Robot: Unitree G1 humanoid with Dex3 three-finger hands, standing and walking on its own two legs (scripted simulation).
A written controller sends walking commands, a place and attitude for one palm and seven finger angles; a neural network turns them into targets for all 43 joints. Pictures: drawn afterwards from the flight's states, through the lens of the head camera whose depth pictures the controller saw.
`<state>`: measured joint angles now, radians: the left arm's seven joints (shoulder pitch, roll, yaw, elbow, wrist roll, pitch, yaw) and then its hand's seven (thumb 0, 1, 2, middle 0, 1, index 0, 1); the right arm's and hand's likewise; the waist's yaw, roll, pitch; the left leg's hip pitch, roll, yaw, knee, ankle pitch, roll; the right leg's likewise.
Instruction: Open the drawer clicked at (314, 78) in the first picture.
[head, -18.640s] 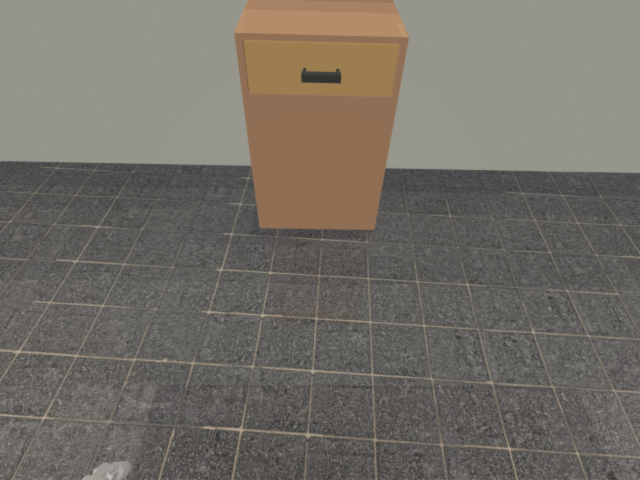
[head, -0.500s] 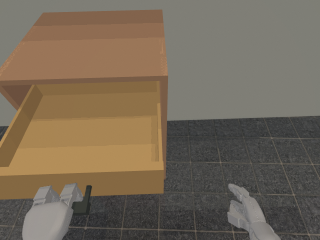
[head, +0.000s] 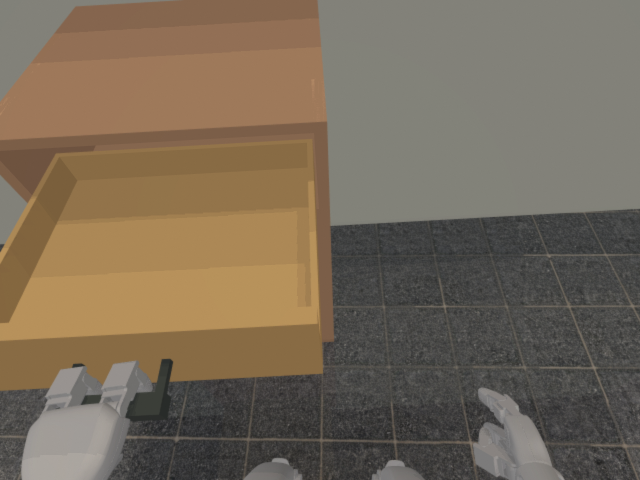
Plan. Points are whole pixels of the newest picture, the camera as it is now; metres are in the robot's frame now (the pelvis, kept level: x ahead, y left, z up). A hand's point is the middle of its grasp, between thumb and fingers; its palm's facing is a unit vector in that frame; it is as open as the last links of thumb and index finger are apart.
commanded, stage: open the thumb to release the handle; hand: left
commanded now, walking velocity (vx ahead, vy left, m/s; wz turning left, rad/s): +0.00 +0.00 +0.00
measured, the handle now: (116, 388) +0.21 +0.26 +0.02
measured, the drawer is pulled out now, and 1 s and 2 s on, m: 0.30 0.30 0.30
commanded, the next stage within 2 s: lift the hand off the handle in 0.40 s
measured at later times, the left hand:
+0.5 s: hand (113, 439) +0.16 +0.25 +0.00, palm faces -0.04 -0.06 -1.00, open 13.2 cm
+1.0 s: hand (112, 435) +0.17 +0.25 +0.01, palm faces -0.02 -0.06 -1.00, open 13.4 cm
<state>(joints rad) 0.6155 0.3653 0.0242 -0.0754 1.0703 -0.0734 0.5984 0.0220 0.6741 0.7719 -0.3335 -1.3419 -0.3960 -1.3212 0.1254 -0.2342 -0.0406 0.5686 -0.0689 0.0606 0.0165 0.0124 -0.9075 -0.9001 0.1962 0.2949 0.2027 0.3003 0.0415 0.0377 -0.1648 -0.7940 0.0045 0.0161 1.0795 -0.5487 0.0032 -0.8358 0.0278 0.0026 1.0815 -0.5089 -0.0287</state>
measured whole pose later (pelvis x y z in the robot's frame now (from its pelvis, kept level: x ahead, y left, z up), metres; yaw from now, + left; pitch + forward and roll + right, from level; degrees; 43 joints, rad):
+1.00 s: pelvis -0.01 -0.01 +0.02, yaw +2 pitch +11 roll +0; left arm 0.42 0.37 -0.05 0.07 1.04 -0.01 0.50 0.00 -0.49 0.30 -0.36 -1.20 -0.38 -1.25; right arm 0.10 -0.21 -0.01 0.62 -0.03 0.05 -0.07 0.01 -0.91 -0.90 0.20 0.30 0.20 0.30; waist 0.06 0.05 -0.12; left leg -0.68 0.00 -0.02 0.97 -0.48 -0.01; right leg -0.71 0.02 -0.03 0.96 -0.45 -0.04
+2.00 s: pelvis +0.02 +0.00 +0.07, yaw +1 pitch +2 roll +0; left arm 0.59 0.49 0.06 -0.45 0.86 0.07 0.15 0.00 -0.49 0.30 -0.32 -1.20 -0.32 -1.20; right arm 0.13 -0.26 0.01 0.53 0.00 0.07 -0.02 0.01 -0.91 -0.90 0.20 0.29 0.20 0.30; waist 0.11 0.10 -0.07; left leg -0.27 0.00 -0.01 0.60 -0.36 0.01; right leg -0.29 0.02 -0.01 0.59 -0.33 -0.02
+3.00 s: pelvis +0.03 +0.02 +0.07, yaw +3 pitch -2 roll -1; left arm 0.58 0.31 0.18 -0.51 0.04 -0.05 0.13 0.00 -0.39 0.35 -0.31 -1.13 -0.31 -1.13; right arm 0.21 -0.18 0.05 0.54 0.01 -0.11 -0.08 0.01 -0.91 -0.90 0.20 0.29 0.20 0.30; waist 0.06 0.04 0.00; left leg -0.14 -0.03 -0.03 0.51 -0.34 0.02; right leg -0.15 0.00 -0.03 0.49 -0.31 0.00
